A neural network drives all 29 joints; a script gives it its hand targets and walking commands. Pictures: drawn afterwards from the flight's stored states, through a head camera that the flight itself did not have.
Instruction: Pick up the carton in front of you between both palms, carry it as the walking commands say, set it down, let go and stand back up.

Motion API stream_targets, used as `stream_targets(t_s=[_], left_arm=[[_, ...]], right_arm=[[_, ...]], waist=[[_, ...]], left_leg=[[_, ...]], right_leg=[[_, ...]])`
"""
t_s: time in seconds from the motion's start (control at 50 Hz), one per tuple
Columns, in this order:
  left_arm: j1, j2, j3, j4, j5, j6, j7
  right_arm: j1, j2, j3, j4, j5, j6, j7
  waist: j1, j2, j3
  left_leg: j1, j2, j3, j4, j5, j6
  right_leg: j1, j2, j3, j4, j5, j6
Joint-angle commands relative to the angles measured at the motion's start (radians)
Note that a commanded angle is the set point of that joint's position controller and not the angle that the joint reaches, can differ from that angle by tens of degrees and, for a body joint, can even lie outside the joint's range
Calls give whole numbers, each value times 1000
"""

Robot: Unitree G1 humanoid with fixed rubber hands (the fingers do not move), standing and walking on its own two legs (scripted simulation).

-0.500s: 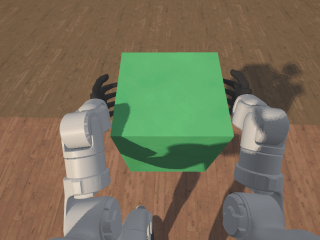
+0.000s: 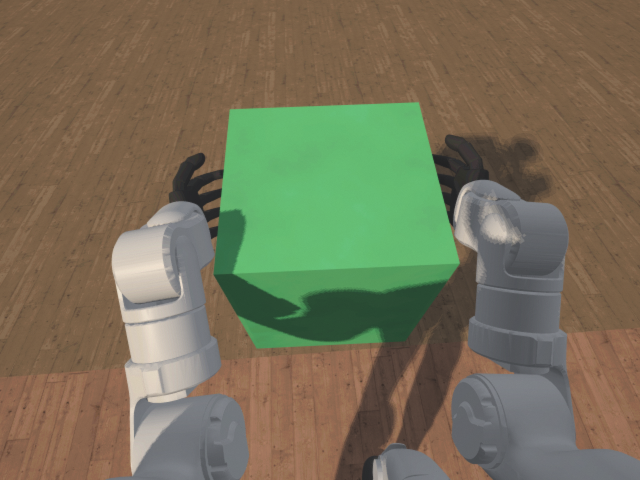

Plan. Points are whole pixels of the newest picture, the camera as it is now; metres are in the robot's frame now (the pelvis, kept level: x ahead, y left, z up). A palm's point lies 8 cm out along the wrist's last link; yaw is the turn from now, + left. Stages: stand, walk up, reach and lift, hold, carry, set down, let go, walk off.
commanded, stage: carry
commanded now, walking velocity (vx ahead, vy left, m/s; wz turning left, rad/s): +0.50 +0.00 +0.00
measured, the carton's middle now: (328, 239) +0.37 -0.01 +0.10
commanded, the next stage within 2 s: none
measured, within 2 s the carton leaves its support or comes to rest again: neither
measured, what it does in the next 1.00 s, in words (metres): climbs: left foot 0.04 m higher, then right foot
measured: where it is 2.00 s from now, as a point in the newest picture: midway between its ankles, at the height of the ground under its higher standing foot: (310, 194)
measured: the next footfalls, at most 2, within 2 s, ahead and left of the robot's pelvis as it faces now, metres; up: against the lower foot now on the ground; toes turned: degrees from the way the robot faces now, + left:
left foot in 0.42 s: +0.46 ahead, +0.11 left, +0.07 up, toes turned +7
right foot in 0.84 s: +0.72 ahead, -0.10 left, +0.08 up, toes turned -7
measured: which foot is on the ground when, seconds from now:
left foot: down 0.00-0.04, up 0.06-0.40, down 0.42-0.84, up 0.86-1.00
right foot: down 0.00-0.44, up 0.46-0.82, down 0.84-1.00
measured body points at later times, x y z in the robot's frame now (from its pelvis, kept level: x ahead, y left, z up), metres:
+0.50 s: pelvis +0.32 +0.02 +0.04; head +0.33 +0.02 +0.49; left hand +0.70 +0.15 +0.19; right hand +0.68 -0.15 +0.19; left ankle +0.41 +0.10 -0.66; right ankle +0.18 -0.09 -0.60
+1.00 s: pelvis +0.64 -0.02 +0.09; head +0.65 -0.03 +0.54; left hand +0.98 +0.16 +0.22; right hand +1.01 -0.15 +0.22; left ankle +0.56 +0.09 -0.54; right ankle +0.68 -0.09 -0.64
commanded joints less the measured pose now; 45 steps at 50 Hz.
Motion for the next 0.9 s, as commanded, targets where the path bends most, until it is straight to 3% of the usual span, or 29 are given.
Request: stream_targets(t_s=[0.0,0.02,0.06,0.08,0.1,0.14,0.22,0.28,0.32,0.34,0.36,0.38,0.4,0.42,0.44,0.46,0.48,0.5,0.52,0.56,0.64,0.72,0.76,0.78,0.8,0.82,0.84,0.86,0.88], left_arm=[[-601,-723,-610,86,-267,2,-83],[-612,-785,-622,90,-290,0,-88],[-741,-887,-682,23,-371,-11,-111],[-818,-945,-720,-19,-420,-25,-122],[-873,-980,-743,-70,-460,-40,-130],[-910,-993,-765,-119,-494,-57,-133],[-777,-900,-725,-83,-457,-52,-122],[-742,-843,-713,-79,-433,-35,-111],[-688,-813,-687,-30,-403,-20,-106],[-658,-802,-670,-2,-381,-13,-103],[-638,-793,-654,23,-358,-6,-99],[-622,-787,-640,51,-330,1,-96],[-608,-779,-622,57,-309,3,-93],[-636,-777,-606,29,-295,3,-91],[-686,-797,-610,18,-292,4,-91],[-691,-822,-593,36,-274,-3,-88],[-681,-841,-582,40,-259,-12,-86],[-691,-855,-584,33,-254,-22,-86],[-695,-861,-586,12,-248,-33,-85],[-673,-852,-598,-17,-234,-48,-77],[-601,-776,-620,-41,-213,-43,-63],[-588,-734,-631,-19,-230,-14,-73],[-584,-732,-622,24,-244,1,-80],[-589,-736,-620,46,-253,5,-84],[-584,-736,-614,75,-263,7,-86],[-578,-734,-608,88,-269,4,-86],[-625,-744,-618,89,-284,0,-87],[-633,-804,-628,76,-311,-1,-93],[-680,-842,-648,53,-341,-6,-103]], right_arm=[[-568,788,588,13,253,41,118],[-569,802,568,23,230,44,116],[-593,844,542,40,193,32,112],[-601,864,533,19,181,21,110],[-620,890,541,-10,178,12,108],[-627,896,554,-28,167,-1,97],[-567,829,587,-48,155,0,79],[-562,789,590,-66,168,16,79],[-548,765,588,-48,172,31,83],[-537,761,586,-29,177,39,87],[-522,765,584,-2,184,44,92],[-490,769,578,50,195,47,97],[-498,775,588,59,213,45,104],[-538,813,604,65,234,35,113],[-569,863,616,38,255,24,123],[-645,913,647,-16,296,18,134],[-720,962,680,-54,342,8,144],[-758,991,699,-81,367,-3,150],[-793,1016,719,-118,392,-15,155],[-804,1018,741,-162,419,-30,158],[-682,918,724,-156,389,-20,146],[-604,845,678,-82,328,8,139],[-564,815,642,-30,291,21,133],[-543,800,623,-5,274,27,128],[-536,783,602,14,255,31,123],[-552,773,588,18,246,37,119],[-557,783,573,15,236,41,114],[-567,799,565,22,219,42,111],[-575,828,559,41,206,39,110]], waist=[[120,-310,-503],[138,-338,-463],[126,-98,-403],[119,-29,-399],[106,-33,-394],[97,-103,-390],[113,-139,-361],[106,-150,-322],[74,-197,-312],[39,-211,-330],[-21,-190,-368],[-70,-79,-463],[-72,128,-531],[-59,332,-510],[-70,240,-451],[-58,108,-431],[-54,12,-421],[-40,-16,-409],[-22,-5,-414],[-16,42,-418],[-31,66,-377],[-23,123,-307],[18,143,-318],[59,115,-349],[102,40,-427],[140,-90,-474],[103,-328,-446],[107,-270,-423],[103,-181,-406]], left_leg=[[-470,-60,3,676,301,-5],[-655,-128,-72,865,27,16],[-721,-44,-147,991,61,49],[-715,-18,-151,952,97,55],[-702,-3,-152,898,115,60],[-694,0,-114,824,134,58],[-741,19,-71,607,192,35],[-590,-9,0,339,276,36],[-444,-51,78,221,284,48],[-332,-87,119,180,282,55],[-159,-135,168,94,319,64],[108,-108,96,74,264,84],[312,149,-360,-5,40,175],[449,287,-799,-170,127,298],[400,282,-810,-129,365,334],[372,271,-653,-61,525,315],[315,266,-563,-28,578,294],[254,243,-503,-59,520,254],[221,226,-455,-88,440,224],[215,221,-396,-126,347,221],[243,209,-271,-157,421,230],[137,149,-110,-160,588,169],[122,149,-63,-62,800,132],[90,133,-3,77,914,95],[6,96,42,268,883,55],[-221,44,23,486,644,10],[-548,-116,3,734,155,-13],[-648,-97,-101,874,49,28],[-658,-52,-135,927,58,42]], right_leg=[[887,-280,651,-282,-179,-179],[920,-318,861,-369,-23,-269],[813,-292,660,-261,223,-238],[767,-280,575,-249,219,-206],[734,-260,513,-269,139,-166],[710,-247,441,-306,42,-149],[755,-239,324,-350,123,-173],[675,-197,204,-368,219,-139],[636,-185,131,-343,344,-104],[617,-185,95,-266,492,-82],[575,-166,28,-117,644,-49],[467,-120,-20,128,600,-6],[222,-55,15,381,299,44],[-84,112,64,587,-218,54],[-163,67,156,746,-238,27],[-208,36,172,788,-220,17],[-210,3,182,769,-187,11],[-188,-18,180,704,-152,3],[-163,-27,177,653,-135,-5],[-155,-23,137,588,-116,-6],[-178,-47,104,330,-41,17],[42,9,-21,-4,77,23],[200,60,-85,-80,90,10],[353,92,-122,-161,115,2],[577,75,-102,-172,65,-6],[789,-95,213,-206,-149,-63],[922,-329,739,-356,-48,-202],[904,-336,795,-359,106,-246],[845,-323,683,-314,223,-235]])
